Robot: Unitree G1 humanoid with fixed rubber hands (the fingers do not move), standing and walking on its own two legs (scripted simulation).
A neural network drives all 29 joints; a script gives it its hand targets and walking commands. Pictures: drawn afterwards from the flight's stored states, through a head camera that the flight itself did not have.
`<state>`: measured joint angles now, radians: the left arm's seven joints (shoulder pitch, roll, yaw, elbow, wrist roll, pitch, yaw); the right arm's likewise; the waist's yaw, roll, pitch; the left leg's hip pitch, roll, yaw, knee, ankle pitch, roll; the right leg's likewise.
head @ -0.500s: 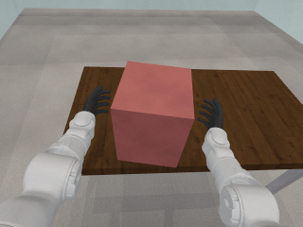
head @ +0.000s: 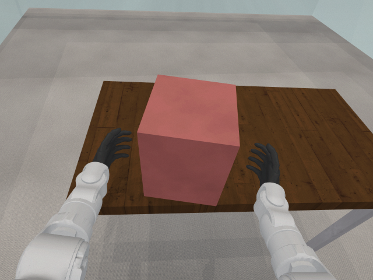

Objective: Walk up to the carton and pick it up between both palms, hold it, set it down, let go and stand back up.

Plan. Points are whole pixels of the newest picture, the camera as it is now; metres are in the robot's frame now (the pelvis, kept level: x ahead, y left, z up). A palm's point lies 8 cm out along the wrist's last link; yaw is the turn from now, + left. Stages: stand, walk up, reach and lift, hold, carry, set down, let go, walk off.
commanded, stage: set down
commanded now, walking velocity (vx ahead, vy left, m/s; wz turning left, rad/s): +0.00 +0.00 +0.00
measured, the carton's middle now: (188, 142) +0.46 -0.02 +0.03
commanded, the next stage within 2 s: none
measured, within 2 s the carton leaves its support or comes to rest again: neither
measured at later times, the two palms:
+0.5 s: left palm (84, 189) +0.31 +0.20 +0.04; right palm (282, 210) +0.26 -0.20 +0.05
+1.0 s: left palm (63, 233) +0.23 +0.23 +0.02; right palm (292, 243) +0.19 -0.20 +0.05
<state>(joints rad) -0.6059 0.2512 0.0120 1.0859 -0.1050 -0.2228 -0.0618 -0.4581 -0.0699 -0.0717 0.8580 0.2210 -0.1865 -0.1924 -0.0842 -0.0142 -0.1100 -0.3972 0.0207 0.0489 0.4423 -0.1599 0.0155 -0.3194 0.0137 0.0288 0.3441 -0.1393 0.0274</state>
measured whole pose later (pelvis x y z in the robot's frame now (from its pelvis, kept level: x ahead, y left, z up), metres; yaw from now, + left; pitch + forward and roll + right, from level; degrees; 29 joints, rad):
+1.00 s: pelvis +0.00 +0.00 +0.00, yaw +0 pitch -1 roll -2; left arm 0.22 0.30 0.05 0.09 -0.17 0.08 -0.09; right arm 0.35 -0.06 0.00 -0.13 0.20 0.09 -0.21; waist -0.04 -0.01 -0.01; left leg -0.25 0.02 0.05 0.44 -0.19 0.02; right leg -0.17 0.01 0.03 0.34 -0.17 0.02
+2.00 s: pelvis +0.02 +0.00 +0.00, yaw +0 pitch +0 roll -2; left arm 0.33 0.31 0.02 0.23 -0.17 -0.01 -0.06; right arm 0.37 -0.09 0.00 0.20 0.11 -0.15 -0.10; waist -0.03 0.03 0.02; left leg -0.24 0.02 0.05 0.44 -0.21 0.02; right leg -0.17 0.01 0.03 0.34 -0.18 0.02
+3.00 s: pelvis +0.02 -0.01 +0.00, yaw +0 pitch +1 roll -1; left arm 0.23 0.25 -0.01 0.47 -0.11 0.09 0.02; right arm 0.20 -0.19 0.00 0.67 0.02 -0.21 0.02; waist -0.03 0.04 0.02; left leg -0.24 0.02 0.05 0.43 -0.21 0.02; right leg -0.17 0.01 0.03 0.34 -0.19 0.01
